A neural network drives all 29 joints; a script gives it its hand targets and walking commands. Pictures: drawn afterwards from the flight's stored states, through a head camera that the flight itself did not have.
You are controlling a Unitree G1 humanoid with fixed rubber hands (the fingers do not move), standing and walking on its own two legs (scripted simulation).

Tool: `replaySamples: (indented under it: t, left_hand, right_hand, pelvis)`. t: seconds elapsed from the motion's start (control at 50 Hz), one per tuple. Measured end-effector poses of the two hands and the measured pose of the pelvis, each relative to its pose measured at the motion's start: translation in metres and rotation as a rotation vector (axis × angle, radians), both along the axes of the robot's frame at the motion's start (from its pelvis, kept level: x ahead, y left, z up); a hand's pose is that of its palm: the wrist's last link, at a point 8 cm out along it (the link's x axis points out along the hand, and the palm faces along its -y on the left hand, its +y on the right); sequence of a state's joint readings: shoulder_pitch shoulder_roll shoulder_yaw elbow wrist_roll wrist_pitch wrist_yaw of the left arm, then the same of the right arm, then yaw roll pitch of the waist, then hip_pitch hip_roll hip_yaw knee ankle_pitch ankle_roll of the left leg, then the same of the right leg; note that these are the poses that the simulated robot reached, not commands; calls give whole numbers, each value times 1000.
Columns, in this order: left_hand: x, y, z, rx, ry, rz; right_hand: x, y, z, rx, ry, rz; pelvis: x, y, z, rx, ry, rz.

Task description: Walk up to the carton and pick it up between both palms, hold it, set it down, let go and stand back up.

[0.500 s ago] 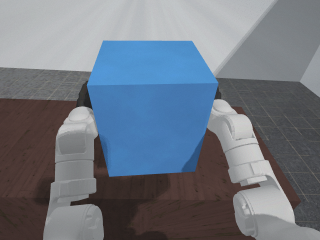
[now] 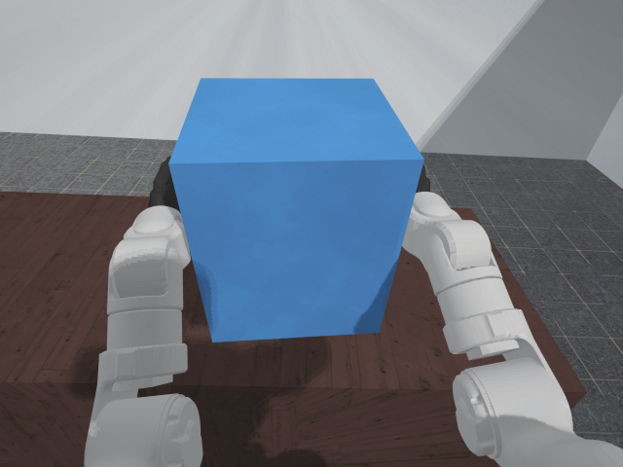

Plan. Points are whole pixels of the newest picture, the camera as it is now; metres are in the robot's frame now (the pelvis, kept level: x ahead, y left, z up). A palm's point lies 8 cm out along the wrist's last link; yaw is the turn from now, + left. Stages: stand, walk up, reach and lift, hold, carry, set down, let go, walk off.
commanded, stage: hold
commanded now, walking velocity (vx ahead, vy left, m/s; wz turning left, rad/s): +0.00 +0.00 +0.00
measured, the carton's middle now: (293, 210) +0.36 +0.01 +0.22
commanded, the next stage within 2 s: none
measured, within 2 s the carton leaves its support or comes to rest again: neither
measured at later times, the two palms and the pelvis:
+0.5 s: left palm (167, 215) +0.35 +0.16 +0.21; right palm (413, 200) +0.36 -0.14 +0.23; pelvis +0.00 +0.00 +0.00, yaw +0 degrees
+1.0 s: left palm (168, 214) +0.35 +0.16 +0.21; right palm (414, 200) +0.36 -0.14 +0.23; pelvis +0.00 +0.00 +0.00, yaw +0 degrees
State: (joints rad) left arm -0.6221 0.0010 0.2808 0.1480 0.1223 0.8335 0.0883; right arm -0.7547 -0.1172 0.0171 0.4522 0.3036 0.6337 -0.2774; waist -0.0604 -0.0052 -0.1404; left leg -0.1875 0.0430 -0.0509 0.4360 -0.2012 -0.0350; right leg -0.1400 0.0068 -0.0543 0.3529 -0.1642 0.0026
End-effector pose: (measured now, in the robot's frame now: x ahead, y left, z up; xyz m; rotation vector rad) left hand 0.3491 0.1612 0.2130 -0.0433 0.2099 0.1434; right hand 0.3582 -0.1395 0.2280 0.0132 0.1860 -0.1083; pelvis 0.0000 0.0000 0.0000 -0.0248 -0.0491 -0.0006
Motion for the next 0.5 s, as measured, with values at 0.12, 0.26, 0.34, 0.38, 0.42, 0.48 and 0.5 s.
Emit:
replaySamples:
  t: [0.12, 0.26, 0.34, 0.38, 0.42, 0.48, 0.5]
  left_hand:
    - [0, 0, 0, 1, -1, 0]
    - [2, 0, 0, -2, 9, -1]
    - [2, 0, 0, 2, 6, -3]
    - [2, 0, 0, 2, 3, -4]
    - [2, 0, 0, 0, 3, -3]
    - [1, 0, 0, -1, 2, -1]
    - [1, 0, 0, 0, 1, -1]
  right_hand:
    - [0, 0, 1, 1, 0, 0]
    - [1, 0, 1, 3, 9, -2]
    - [1, 0, 2, -6, 6, -1]
    - [1, 0, 2, -7, 4, -1]
    - [2, 0, 2, -4, 4, -2]
    - [1, 0, 2, 2, 3, -1]
    - [1, 0, 2, 0, 2, 0]
  pelvis:
    - [-1, -1, 0, -1, 5, 2]
    - [-3, -1, 0, 1, 6, 1]
    - [-3, -1, 0, 0, 12, 2]
    - [-3, -1, 0, 0, 14, 3]
    - [-3, -1, 0, 0, 14, 3]
    - [-2, -1, 0, 0, 14, 2]
    - [-2, -1, 0, 0, 14, 2]
